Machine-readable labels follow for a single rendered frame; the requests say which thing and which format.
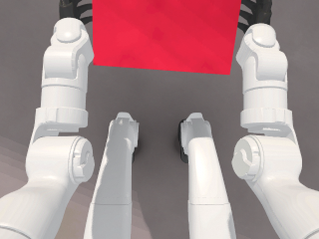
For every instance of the right robot hand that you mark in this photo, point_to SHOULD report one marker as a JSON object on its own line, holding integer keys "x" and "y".
{"x": 261, "y": 13}

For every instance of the right robot forearm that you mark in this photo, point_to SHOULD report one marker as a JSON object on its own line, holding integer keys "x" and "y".
{"x": 264, "y": 84}

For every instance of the carton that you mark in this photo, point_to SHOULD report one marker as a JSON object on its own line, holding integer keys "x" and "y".
{"x": 194, "y": 36}

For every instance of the left robot hand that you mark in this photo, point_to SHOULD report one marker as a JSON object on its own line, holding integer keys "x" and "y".
{"x": 69, "y": 9}

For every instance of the robot right thigh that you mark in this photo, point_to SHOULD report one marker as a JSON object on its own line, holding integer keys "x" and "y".
{"x": 209, "y": 211}

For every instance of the robot thigh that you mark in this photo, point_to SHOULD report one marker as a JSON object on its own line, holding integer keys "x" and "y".
{"x": 209, "y": 211}
{"x": 110, "y": 212}

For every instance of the robot left upper arm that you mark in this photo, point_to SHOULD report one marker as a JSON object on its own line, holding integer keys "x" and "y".
{"x": 56, "y": 165}

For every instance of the robot left thigh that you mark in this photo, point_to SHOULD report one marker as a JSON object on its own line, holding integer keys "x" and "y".
{"x": 110, "y": 212}

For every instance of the robot right upper arm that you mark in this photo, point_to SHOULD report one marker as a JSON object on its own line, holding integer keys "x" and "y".
{"x": 271, "y": 166}

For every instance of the left robot forearm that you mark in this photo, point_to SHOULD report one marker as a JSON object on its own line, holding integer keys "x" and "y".
{"x": 64, "y": 81}

